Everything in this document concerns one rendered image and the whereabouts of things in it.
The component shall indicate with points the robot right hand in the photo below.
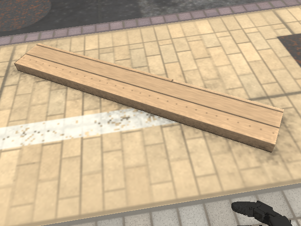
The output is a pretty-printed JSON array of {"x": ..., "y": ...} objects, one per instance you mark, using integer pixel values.
[{"x": 261, "y": 212}]

